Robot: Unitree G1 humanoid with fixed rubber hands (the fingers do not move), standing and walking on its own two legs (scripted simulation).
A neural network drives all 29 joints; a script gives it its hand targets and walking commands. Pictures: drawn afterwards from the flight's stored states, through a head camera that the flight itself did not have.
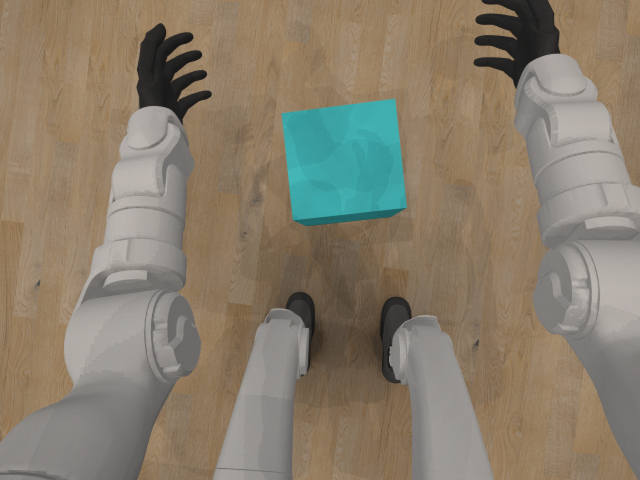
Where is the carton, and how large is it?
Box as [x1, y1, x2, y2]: [282, 99, 406, 225]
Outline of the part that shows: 394,99 282,113 293,220 305,225 386,217 391,216 406,207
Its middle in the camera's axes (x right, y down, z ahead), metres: +0.05 -0.15 +0.84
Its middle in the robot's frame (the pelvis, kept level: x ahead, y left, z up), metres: +0.50 +0.03 -0.52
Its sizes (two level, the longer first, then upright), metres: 0.210 0.200 0.250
